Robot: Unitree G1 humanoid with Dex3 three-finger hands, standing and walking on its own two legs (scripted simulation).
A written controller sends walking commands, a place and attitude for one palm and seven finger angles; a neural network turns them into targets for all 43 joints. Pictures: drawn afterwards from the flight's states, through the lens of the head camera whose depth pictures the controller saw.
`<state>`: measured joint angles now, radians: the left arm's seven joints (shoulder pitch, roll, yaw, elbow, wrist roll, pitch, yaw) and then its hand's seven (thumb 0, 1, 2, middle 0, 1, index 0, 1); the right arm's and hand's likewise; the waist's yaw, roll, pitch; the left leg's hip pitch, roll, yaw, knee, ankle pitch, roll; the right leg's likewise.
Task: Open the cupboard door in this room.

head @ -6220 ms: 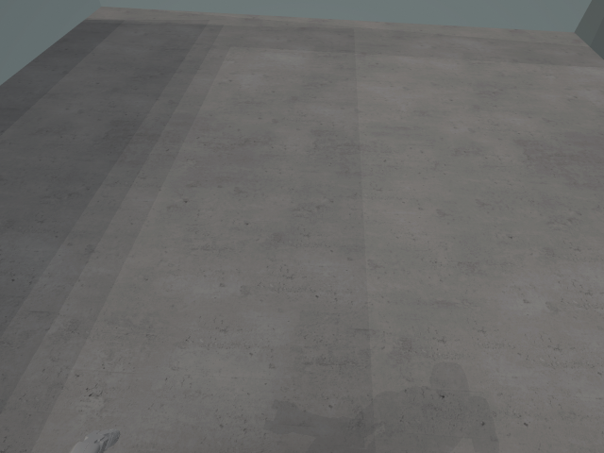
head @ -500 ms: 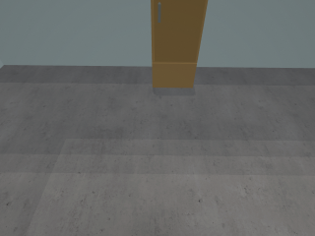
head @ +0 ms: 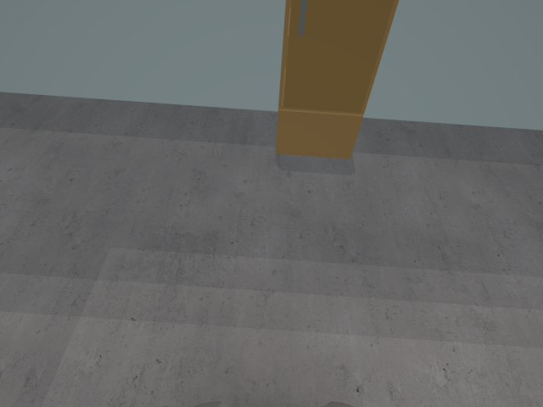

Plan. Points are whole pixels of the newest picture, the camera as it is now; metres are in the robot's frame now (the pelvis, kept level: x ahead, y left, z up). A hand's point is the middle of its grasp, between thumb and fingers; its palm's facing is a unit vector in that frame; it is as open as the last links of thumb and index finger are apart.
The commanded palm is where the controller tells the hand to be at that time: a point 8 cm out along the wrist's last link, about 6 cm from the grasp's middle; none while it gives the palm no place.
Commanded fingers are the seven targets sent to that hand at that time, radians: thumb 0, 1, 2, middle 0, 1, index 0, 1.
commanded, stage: turn or walk to find it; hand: left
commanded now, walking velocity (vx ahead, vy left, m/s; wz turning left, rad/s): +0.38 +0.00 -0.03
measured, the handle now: (302, 15) +1.41 +0.00 -0.01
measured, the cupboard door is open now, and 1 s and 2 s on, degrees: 0 0 0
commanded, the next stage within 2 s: stand and wait in 0.20 s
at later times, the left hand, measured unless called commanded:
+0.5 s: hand (205, 346) +0.24 +0.13 -0.14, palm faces +0.05 -0.97 -0.25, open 7.1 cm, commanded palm none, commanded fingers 0.00 0.90 0.90 -0.20 -0.30 -0.20 -0.30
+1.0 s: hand (196, 365) +0.21 +0.15 -0.16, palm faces +0.02 -0.99 -0.14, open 7.4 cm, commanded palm none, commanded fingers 0.00 0.90 0.90 -0.20 -0.30 -0.20 -0.30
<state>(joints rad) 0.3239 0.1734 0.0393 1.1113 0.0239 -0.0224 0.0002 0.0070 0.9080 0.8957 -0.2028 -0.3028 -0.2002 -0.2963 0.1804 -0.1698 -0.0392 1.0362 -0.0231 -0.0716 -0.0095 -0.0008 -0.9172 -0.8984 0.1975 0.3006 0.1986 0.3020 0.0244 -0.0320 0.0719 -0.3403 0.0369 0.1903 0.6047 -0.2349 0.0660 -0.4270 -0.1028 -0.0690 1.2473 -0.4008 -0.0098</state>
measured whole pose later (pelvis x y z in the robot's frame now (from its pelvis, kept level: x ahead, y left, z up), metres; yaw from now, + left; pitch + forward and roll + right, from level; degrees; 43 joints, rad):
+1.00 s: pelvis +0.24 -0.01 +0.02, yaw -1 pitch -1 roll +0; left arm 0.31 0.13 -0.01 1.17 0.01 -0.01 0.04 0.00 0.91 0.90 -0.20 -0.30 -0.20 -0.30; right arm 0.21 -0.16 0.00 1.13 -0.01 -0.03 -0.04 0.00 -0.95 -0.90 0.20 0.30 0.20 0.30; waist 0.02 -0.04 0.02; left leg -0.16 0.02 0.15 0.40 -0.22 0.03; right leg -0.07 -0.08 -0.13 0.37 -0.28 0.04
